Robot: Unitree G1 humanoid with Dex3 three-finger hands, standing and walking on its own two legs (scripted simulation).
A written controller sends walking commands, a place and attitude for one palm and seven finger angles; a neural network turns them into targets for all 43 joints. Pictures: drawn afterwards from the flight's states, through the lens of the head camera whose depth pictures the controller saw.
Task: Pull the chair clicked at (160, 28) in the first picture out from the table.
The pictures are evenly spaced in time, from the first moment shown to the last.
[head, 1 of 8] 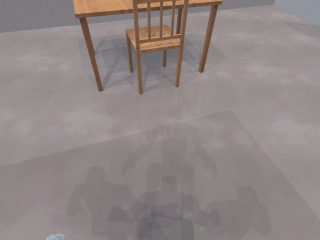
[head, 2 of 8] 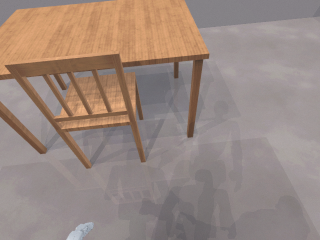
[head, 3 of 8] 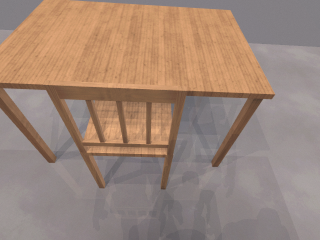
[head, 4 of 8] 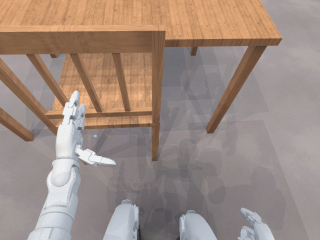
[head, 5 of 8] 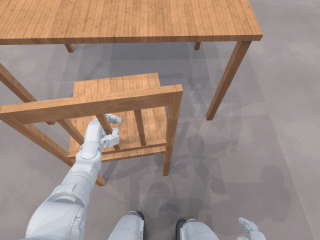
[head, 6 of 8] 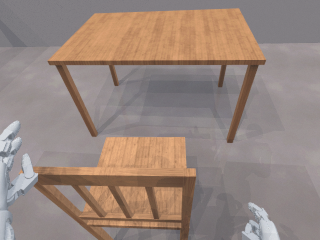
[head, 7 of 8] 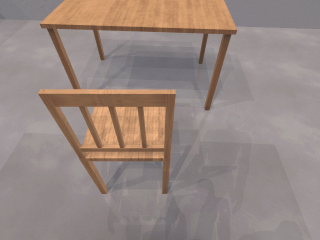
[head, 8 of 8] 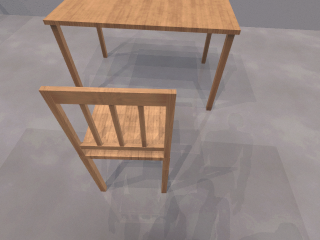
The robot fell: no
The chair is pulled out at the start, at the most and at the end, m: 0.00 0.60 0.60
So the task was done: yes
